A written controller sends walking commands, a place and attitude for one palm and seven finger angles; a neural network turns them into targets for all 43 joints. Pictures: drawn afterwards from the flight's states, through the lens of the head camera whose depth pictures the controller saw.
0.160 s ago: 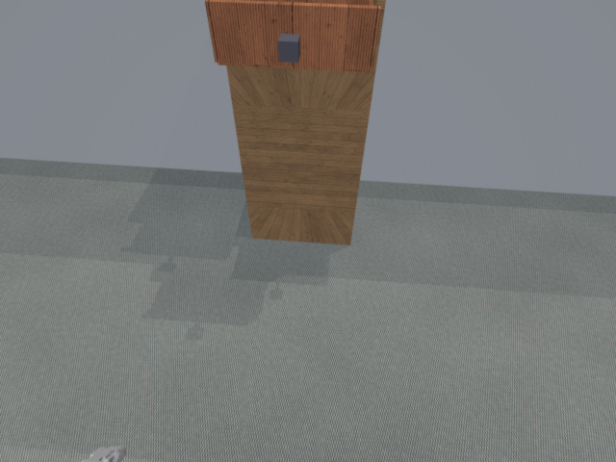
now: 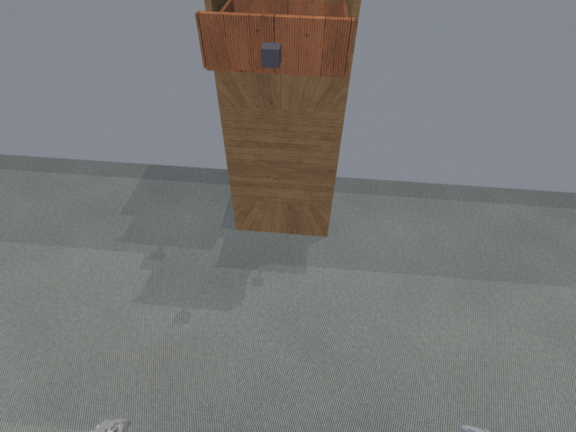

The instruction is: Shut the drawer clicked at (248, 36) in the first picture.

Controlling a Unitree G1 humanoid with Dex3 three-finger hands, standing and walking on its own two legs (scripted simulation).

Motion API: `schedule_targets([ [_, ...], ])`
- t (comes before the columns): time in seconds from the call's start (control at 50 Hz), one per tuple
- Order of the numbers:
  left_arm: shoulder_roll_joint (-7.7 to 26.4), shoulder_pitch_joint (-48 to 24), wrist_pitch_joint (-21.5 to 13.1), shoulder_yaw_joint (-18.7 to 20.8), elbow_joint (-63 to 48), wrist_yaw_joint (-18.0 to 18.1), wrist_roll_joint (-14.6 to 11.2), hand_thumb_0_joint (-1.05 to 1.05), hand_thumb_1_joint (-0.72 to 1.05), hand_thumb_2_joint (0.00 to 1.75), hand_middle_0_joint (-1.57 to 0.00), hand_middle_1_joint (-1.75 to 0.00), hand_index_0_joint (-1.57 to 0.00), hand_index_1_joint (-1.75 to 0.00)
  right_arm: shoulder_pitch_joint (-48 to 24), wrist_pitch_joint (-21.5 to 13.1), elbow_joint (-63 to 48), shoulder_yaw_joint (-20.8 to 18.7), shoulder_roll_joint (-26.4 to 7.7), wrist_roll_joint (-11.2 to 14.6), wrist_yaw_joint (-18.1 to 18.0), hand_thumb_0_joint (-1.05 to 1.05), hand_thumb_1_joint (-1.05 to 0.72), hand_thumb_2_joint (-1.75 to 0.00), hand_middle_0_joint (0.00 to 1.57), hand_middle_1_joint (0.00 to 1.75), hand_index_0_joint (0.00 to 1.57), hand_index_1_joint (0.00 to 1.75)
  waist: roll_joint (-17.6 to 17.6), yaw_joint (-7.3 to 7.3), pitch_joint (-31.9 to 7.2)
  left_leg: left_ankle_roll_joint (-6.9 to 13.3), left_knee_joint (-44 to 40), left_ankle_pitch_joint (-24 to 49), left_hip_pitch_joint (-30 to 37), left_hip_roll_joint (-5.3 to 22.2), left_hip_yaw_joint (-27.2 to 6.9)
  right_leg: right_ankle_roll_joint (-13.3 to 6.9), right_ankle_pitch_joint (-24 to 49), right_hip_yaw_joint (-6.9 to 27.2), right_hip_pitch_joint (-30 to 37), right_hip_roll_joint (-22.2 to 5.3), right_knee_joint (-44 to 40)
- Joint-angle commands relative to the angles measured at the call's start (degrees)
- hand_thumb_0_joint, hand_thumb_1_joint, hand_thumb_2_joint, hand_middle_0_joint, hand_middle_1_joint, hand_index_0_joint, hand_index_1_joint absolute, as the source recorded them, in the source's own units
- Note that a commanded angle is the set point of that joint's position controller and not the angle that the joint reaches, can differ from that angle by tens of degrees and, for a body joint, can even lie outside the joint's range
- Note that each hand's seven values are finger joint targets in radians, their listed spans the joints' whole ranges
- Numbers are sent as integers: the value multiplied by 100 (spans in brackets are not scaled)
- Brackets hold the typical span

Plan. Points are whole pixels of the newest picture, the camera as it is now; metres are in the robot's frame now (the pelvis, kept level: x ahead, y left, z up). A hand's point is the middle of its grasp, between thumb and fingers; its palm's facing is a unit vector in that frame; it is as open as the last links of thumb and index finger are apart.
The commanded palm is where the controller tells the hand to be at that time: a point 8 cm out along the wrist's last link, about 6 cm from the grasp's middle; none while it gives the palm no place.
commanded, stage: stand and wait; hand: left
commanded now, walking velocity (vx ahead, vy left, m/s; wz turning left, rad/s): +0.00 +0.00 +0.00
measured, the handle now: (272, 51) +0.92 +0.10 +0.15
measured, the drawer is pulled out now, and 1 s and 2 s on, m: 0.17 0.17 0.17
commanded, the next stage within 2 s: look at it before walking up in 0.66 s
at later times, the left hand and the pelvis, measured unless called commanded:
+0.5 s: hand out of the picture +0.05 +0.24 -0.15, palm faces -0.02 -0.94 -0.34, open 7.4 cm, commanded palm none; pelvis -0.02 -0.01 +0.01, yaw +0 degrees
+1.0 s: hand out of the picture +0.05 +0.24 -0.15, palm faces -0.03 -0.94 -0.33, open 7.4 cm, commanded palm none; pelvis -0.02 -0.01 +0.01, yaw +0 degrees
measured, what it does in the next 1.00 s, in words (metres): stands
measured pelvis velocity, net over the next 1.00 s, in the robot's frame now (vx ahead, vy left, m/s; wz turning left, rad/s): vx -0.02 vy -0.01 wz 0.00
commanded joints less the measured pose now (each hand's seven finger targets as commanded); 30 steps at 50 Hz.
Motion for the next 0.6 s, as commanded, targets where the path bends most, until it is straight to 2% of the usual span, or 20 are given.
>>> schedule_targets([
  [0.0, 1226, -286, -135, 327, -320, 58, 16, 0, 90, 90, -20, -30, -20, -30, -310, -155, -325, -269, -1192, -21, -95, 0, -90, -90, 20, 30, 20, 30, -77, -29, -169, 198, -518, 1436, 1, 631, -476, -275, 1400, 456, 26, -548, -499],
  [0.2, 1211, -254, -153, 329, -127, 41, 12, 0, 90, 90, -20, -30, -20, -30, -286, -151, -89, -248, -1175, -4, -86, 0, -90, -90, 20, 30, 20, 30, 29, -37, -196, 154, -650, 1156, 34, 637, -506, -282, 1141, 554, 84, -566, -746],
  [0.26, 1227, -227, -164, 332, -58, 41, 9, 0, 90, 90, -20, -30, -20, -30, -249, -150, -9, -240, -1169, 4, -86, 0, -90, -90, 20, 30, 20, 30, -55, -30, -218, 146, -664, 1146, 40, 657, -497, -288, 1138, 561, 132, -591, -800],
  [0.58, 1215, -198, -146, 309, 189, 36, 11, 0, 90, 90, -20, -30, -20, -30, -102, -139, 312, -212, -1216, 14, -72, 0, -90, -90, 20, 30, 20, 30, -11, -23, 32, 117, -931, 736, -46, 684, -580, -264, 499, 609, 8, -568, -1045],
])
